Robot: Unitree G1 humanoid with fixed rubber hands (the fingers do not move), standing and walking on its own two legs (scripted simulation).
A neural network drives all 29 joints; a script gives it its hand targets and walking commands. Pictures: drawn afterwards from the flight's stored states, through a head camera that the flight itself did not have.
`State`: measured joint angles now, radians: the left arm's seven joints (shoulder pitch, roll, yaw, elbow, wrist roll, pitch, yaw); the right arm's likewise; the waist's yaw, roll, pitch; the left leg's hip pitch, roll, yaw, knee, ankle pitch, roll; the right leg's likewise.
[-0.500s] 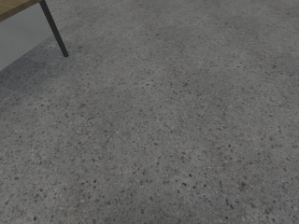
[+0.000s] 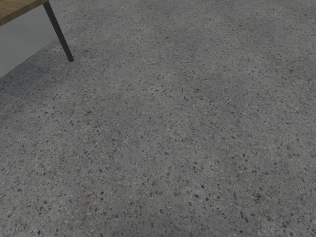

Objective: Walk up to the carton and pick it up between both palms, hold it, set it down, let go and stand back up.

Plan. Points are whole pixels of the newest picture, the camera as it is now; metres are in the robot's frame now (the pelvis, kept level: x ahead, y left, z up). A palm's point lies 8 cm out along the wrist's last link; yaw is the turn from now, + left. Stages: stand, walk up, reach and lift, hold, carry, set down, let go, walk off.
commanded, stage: walk up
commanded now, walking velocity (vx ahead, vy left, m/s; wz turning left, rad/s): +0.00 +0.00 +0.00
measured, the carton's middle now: out of the picture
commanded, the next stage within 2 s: none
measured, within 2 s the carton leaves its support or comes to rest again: neither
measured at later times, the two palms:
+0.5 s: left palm out of the picture +0.08 +0.38 -0.17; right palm (227, 203) +0.22 -0.17 -0.13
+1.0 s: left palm out of the picture +0.15 +0.38 -0.12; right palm (158, 115) +0.56 +0.02 -0.12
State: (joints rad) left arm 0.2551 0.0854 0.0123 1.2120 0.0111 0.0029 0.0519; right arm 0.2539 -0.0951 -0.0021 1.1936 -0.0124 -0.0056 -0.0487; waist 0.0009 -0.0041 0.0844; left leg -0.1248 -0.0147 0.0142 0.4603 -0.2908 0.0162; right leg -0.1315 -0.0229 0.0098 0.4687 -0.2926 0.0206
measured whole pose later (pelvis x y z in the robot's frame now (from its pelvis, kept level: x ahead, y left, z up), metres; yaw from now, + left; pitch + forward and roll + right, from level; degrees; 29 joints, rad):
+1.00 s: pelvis +0.31 +0.16 -0.02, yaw +44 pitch -2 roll -3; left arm 0.38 0.25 0.04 0.79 0.05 -0.10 -0.01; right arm 0.31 -0.31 -0.09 0.73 -0.04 0.00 0.06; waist 0.03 0.08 0.05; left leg -0.60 0.10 0.01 1.15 -0.33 -0.04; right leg -0.22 -0.12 -0.28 0.61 -0.33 0.00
